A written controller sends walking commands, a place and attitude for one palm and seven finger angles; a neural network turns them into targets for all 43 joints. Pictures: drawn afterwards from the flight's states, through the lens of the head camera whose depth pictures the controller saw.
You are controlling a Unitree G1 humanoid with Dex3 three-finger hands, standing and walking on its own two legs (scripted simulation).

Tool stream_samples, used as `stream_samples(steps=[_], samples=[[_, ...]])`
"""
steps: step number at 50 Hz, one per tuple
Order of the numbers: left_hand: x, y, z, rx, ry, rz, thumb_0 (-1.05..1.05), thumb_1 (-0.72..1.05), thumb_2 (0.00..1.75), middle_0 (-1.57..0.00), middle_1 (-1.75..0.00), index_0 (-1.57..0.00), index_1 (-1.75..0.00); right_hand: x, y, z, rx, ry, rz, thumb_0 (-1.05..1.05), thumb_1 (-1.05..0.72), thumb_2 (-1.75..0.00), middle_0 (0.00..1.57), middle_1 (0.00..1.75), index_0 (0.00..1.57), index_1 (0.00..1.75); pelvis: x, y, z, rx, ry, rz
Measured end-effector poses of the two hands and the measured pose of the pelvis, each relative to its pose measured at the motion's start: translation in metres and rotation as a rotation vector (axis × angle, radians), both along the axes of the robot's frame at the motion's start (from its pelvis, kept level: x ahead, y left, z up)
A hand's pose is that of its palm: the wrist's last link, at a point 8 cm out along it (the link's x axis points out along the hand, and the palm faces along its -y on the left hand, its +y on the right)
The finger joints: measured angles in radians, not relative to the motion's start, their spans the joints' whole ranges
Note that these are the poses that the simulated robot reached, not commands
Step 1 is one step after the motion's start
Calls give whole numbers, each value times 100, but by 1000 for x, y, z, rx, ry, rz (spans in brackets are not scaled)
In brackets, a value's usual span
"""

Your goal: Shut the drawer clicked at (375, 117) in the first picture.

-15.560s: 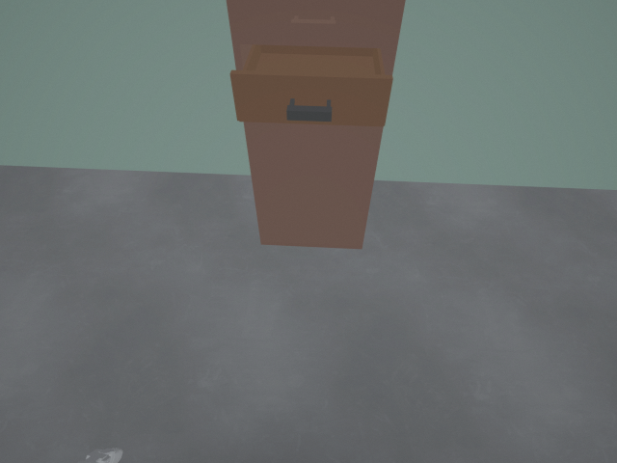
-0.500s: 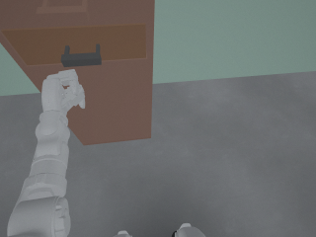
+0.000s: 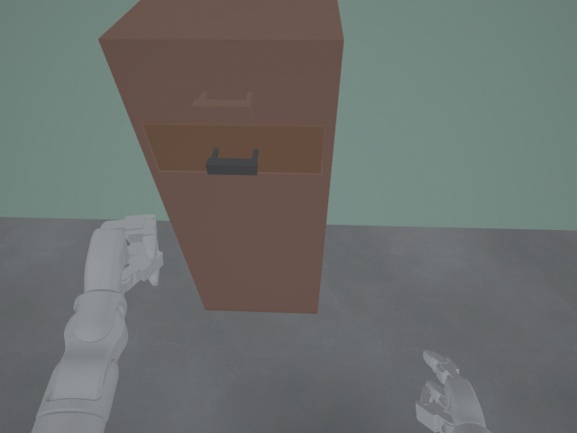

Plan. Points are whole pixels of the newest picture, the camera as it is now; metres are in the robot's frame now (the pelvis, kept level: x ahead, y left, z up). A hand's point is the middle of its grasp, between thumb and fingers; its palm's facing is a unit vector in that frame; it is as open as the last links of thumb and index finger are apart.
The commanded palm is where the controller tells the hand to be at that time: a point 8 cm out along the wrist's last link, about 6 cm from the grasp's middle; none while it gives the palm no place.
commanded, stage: draw the hand back to the body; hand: left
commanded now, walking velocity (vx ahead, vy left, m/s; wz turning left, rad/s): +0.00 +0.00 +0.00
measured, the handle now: (234, 159) +0.65 +0.18 +0.00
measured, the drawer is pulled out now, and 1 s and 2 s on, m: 0.00 0.00 0.00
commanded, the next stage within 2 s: step back with the hand held close in 0.60 s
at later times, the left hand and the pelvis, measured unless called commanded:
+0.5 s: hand (52, 335) +0.17 +0.24 +0.17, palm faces +0.43 -0.80 -0.41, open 3.2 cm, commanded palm +0.12 +0.27 +0.18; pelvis -0.01 -0.01 +0.01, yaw +0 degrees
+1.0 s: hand (54, 339) +0.17 +0.24 +0.16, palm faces +0.32 -0.81 -0.49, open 3.2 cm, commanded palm +0.11 +0.29 +0.18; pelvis -0.02 +0.01 +0.01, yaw +1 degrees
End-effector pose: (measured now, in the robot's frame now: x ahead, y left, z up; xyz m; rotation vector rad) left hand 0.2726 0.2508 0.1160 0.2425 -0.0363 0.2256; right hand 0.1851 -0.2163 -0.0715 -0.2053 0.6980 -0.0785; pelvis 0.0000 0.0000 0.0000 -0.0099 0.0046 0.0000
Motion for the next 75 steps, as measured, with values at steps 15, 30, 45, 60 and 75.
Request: stream_samples(steps=[15,30,45,60,75], samples=[[-97,17,45,131,-90,122,1,89,90,-140,-160,-140,-160,-12,4,-1,10,-14,49,1,-90,-90,20,30,20,30,-4,-5,8,0,-78,2],[-152,25,65,229,-126,212,1,89,90,-141,-160,-141,-160,-14,-3,1,-10,-66,48,1,-90,-90,20,30,20,30,-10,-7,7,-3,-99,9],[-137,29,67,283,-123,129,1,89,90,-140,-160,-141,-160,-23,-6,3,-21,-16,-3,1,-90,-90,20,30,20,30,-15,0,7,-9,-20,10],[-168,42,66,347,-108,88,1,89,90,-140,-160,-141,-160,-57,-3,-1,-41,27,-67,1,-90,-90,20,30,20,30,-49,13,0,9,4,4],[-217,52,60,335,-199,115,1,88,90,-141,-160,-141,-160,-114,0,-2,-93,32,-60,1,-90,-90,20,30,20,30,-92,18,-7,-23,4,40]])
